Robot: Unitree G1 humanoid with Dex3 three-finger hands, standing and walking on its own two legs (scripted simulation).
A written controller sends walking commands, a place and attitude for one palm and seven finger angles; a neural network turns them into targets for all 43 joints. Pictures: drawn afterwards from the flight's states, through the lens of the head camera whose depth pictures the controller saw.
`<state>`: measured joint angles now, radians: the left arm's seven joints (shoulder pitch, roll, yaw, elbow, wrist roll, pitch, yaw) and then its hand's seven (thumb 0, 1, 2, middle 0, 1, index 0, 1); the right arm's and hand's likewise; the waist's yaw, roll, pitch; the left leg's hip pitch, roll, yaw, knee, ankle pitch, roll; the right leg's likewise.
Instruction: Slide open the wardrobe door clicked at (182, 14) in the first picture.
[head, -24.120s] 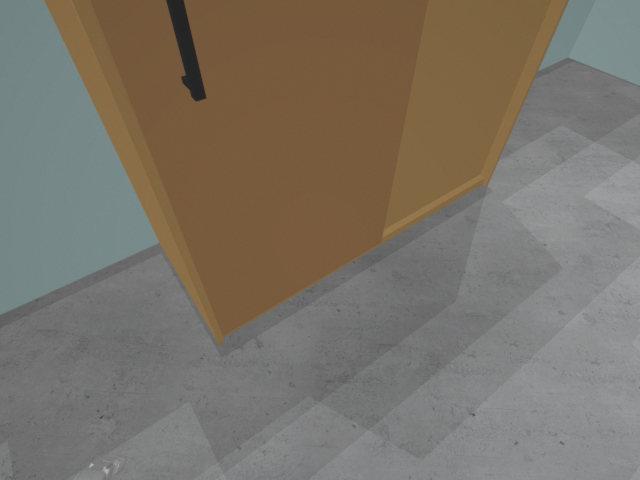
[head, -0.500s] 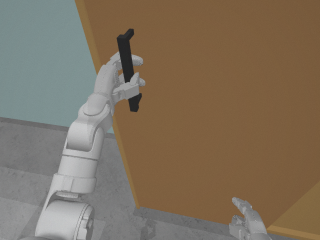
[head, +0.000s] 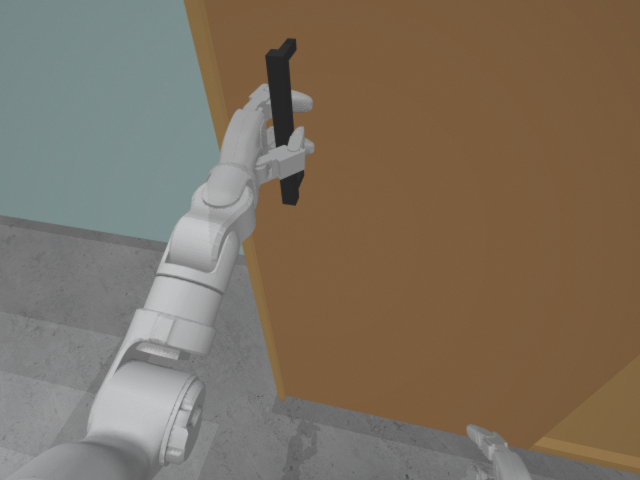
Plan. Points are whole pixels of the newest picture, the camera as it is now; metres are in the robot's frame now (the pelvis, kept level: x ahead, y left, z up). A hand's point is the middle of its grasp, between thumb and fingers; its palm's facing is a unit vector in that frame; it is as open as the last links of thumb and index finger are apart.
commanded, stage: step sideways, sliding the door along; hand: left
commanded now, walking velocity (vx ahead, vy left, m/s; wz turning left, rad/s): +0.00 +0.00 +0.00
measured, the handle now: (289, 128) +0.47 +0.09 +0.23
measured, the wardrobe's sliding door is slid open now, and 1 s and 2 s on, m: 0.00 0.03 0.30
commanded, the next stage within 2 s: none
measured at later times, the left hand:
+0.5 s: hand (307, 155) +0.42 +0.06 +0.22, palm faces +0.09 -1.00 -0.04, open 5.9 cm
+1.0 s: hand (327, 155) +0.43 +0.04 +0.21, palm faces +0.34 -0.94 -0.08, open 6.2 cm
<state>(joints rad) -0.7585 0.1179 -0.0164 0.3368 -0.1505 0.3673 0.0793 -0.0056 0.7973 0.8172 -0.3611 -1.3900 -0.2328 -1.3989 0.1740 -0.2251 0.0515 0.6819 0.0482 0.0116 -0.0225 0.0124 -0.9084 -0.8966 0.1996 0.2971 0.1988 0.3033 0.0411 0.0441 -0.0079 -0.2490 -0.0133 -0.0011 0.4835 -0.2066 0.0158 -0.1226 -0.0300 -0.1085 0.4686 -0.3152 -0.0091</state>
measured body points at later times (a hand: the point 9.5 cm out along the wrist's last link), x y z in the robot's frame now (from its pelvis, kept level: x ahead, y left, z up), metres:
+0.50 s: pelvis +0.00 -0.05 -0.02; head +0.05 -0.06 +0.43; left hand +0.41 +0.11 +0.22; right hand +0.14 -0.28 -0.14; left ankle +0.02 +0.09 -0.71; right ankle -0.01 -0.14 -0.74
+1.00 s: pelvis +0.07 -0.18 -0.02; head +0.18 -0.17 +0.41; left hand +0.41 +0.08 +0.22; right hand +0.33 -0.32 -0.12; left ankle +0.04 +0.06 -0.73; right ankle +0.11 -0.33 -0.74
